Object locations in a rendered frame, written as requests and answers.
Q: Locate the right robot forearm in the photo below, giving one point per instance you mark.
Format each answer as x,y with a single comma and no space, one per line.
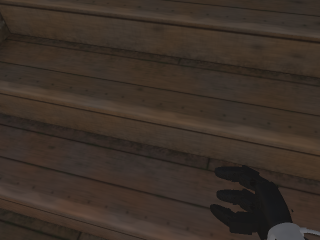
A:
285,231

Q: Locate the right robot hand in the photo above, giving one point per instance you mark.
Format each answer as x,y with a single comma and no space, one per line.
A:
265,209

